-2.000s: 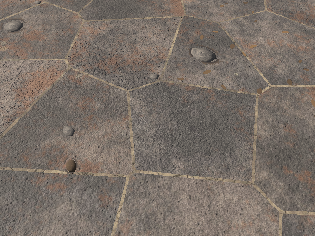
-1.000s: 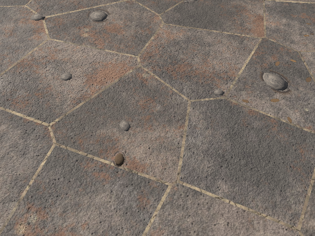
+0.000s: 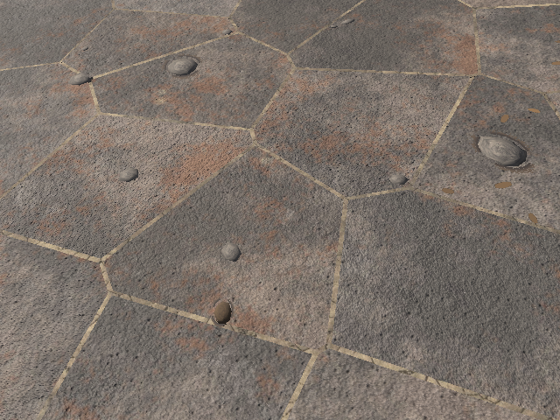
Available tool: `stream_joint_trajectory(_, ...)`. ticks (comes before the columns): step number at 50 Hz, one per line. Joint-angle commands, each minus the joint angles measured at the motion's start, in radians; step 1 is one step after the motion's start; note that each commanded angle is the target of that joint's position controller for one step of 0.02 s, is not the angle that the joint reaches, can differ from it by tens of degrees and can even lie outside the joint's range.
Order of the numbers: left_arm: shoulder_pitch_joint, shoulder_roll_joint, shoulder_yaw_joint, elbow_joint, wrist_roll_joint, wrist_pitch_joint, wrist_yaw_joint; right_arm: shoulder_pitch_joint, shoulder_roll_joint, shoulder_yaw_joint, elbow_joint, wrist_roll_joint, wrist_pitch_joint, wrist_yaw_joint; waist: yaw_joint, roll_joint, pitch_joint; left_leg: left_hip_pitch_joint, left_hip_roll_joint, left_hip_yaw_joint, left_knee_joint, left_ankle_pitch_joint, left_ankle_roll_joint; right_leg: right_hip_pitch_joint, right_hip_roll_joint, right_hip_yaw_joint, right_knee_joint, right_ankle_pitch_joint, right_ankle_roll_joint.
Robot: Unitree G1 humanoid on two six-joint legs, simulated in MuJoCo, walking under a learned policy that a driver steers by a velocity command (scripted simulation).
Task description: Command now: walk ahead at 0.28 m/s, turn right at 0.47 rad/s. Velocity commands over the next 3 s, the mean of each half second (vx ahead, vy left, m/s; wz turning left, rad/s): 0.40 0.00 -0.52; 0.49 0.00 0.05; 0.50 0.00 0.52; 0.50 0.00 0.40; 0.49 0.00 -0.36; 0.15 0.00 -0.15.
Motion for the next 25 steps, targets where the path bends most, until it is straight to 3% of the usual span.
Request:
stream_joint_trajectory(1, 0.258, 0.290, 0.068, -0.013, 0.013, -0.046, -0.002, -0.167, 0.007, 0.011, -0.180, -0.015, -0.053, 0.016, 0.093, -0.382, -0.036, -0.660, -0.142, -0.058, 0.504, -0.230, -0.006, 0.440, -0.336, 0.836, -0.425, -0.132, -0.281)
stream_joint_trajectory(2, 0.217, 0.222, 0.050, -0.033, 0.033, -0.070, -0.006, -0.191, -0.064, -0.004, -0.182, 0.030, -0.080, 0.019, 0.095, -0.226, -0.009, -0.721, -0.079, -0.176, 0.607, -0.203, 0.015, 0.394, -0.400, 0.920, -0.506, -0.277, -0.338)
stream_joint_trajectory(3, 0.164, 0.158, 0.031, -0.042, 0.030, -0.084, -0.003, -0.190, -0.107, -0.016, -0.170, 0.044, -0.096, 0.026, 0.062, -0.157, 0.061, -0.725, -0.032, -0.188, 0.586, -0.090, 0.044, 0.346, -0.370, 0.820, -0.494, -0.279, -0.292)
stream_joint_trajectory(4, 0.126, 0.133, 0.022, -0.054, 0.021, -0.088, 0.002, -0.166, -0.113, -0.020, -0.143, 0.020, -0.104, 0.027, 0.041, -0.095, 0.080, -0.696, -0.001, -0.179, 0.540, 0.010, 0.049, 0.319, -0.313, 0.694, -0.467, -0.198, -0.241)
stream_joint_trajectory(5, 0.102, 0.127, 0.017, -0.062, 0.018, -0.084, 0.010, -0.162, -0.116, -0.024, -0.127, -0.009, -0.109, 0.025, 0.033, -0.093, 0.084, -0.655, 0.013, -0.171, 0.463, 0.097, 0.042, 0.298, -0.262, 0.587, -0.460, -0.070, -0.203)
stream_joint_trajectory(7, 0.130, 0.121, 0.013, -0.067, 0.024, -0.078, 0.025, -0.167, -0.102, -0.027, -0.119, -0.022, -0.112, 0.038, 0.033, -0.123, 0.056, -0.572, -0.006, -0.145, 0.371, 0.225, 0.017, 0.288, -0.192, 0.458, -0.470, 0.133, -0.169)
stream_joint_trajectory(10, 0.196, 0.119, 0.015, -0.058, 0.017, -0.071, 0.044, -0.217, -0.059, -0.018, -0.132, -0.017, -0.110, 0.045, 0.044, -0.103, 0.037, -0.560, -0.042, -0.121, 0.224, 0.342, -0.019, 0.304, -0.156, 0.363, -0.452, 0.368, -0.157)
stream_joint_trajectory(14, 0.242, 0.119, 0.018, -0.040, 0.014, -0.058, 0.061, -0.348, -0.020, -0.001, -0.169, -0.006, -0.115, 0.061, 0.083, -0.138, 0.064, -0.476, -0.081, -0.103, 0.009, 0.462, -0.045, 0.226, -0.123, 0.328, -0.442, 0.390, -0.131)
stream_joint_trajectory(18, 0.283, 0.122, 0.025, -0.019, 0.001, -0.047, 0.067, -0.437, -0.030, 0.002, -0.202, 0.001, -0.129, 0.078, 0.104, -0.139, 0.082, -0.452, -0.097, -0.118, -0.098, 0.473, -0.030, 0.260, -0.153, 0.390, -0.394, 0.409, -0.134)
stream_joint_trajectory(21, 0.253, 0.132, 0.034, -0.021, 0.004, -0.037, 0.075, -0.389, -0.060, -0.009, -0.194, 0.005, -0.140, 0.081, 0.064, -0.170, 0.066, -0.350, -0.100, -0.117, -0.136, 0.431, 0.003, 0.289, -0.181, 0.410, -0.343, 0.532, -0.111)
stream_joint_trajectory(22, 0.239, 0.134, 0.037, -0.025, 0.009, -0.035, 0.074, -0.331, -0.080, -0.018, -0.180, 0.003, -0.142, 0.077, 0.037, -0.190, 0.032, -0.263, -0.114, -0.097, -0.138, 0.396, 0.024, 0.298, -0.175, 0.397, -0.288, 0.695, -0.099)
stream_joint_trajectory(23, 0.232, 0.127, 0.035, -0.029, 0.014, -0.033, 0.071, -0.225, -0.112, -0.035, -0.151, 0.000, -0.144, 0.068, -0.012, -0.199, -0.048, -0.110, -0.133, -0.065, -0.155, 0.400, 0.055, 0.301, -0.143, 0.367, -0.173, 0.882, -0.080)
stream_joint_trajectory(24, 0.205, 0.116, 0.028, -0.045, 0.022, -0.033, 0.065, -0.078, -0.141, -0.047, -0.124, -0.007, -0.142, 0.058, -0.091, -0.194, -0.165, 0.130, -0.082, -0.094, -0.143, 0.424, 0.102, 0.223, -0.097, 0.337, 0.010, 0.912, -0.050)
stream_joint_trajectory(25, 0.219, 0.047, 0.004, -0.067, 0.049, -0.037, 0.060, 0.101, -0.194, -0.052, -0.109, -0.025, -0.134, 0.048, -0.140, -0.059, -0.341, 0.448, 0.114, -0.328, -0.095, 0.350, 0.174, 0.034, -0.021, 0.309, 0.299, 0.574, -0.027)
